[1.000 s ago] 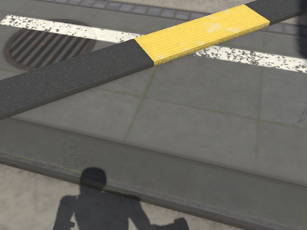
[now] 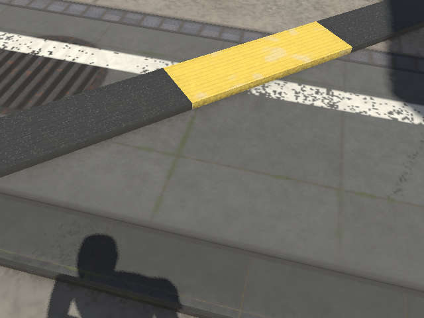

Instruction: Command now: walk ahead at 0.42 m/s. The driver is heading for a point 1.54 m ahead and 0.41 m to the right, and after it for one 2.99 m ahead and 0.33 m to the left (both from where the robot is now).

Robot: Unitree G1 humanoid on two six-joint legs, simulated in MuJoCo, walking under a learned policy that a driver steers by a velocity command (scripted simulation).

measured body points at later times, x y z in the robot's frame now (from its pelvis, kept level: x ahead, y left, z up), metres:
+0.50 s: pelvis +0.26 -0.05 +0.00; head +0.27 -0.07 +0.45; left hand +0.24 +0.21 -0.14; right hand +0.39 -0.31 -0.12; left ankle +0.33 +0.10 -0.59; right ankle +0.24 -0.13 -0.75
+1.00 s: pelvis +0.58 +0.00 +0.10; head +0.59 +0.01 +0.55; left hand +0.82 +0.16 -0.01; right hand +0.52 -0.24 -0.04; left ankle +0.61 +0.07 -0.61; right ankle +0.53 -0.15 -0.43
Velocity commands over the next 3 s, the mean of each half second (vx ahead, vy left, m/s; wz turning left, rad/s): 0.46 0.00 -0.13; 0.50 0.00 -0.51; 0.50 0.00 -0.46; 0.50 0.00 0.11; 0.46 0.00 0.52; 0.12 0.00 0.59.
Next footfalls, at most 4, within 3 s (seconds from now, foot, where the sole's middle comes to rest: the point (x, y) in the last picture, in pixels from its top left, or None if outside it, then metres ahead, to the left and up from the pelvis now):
0.24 right None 0.28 -0.13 -0.78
0.76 left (186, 258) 0.65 0.06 -0.65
1.38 right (274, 205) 0.85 -0.24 -0.65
1.82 left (262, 122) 1.26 -0.25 -0.65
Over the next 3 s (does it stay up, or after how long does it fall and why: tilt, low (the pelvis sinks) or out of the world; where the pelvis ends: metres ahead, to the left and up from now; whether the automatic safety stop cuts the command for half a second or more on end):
stays up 1.45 -0.40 0.15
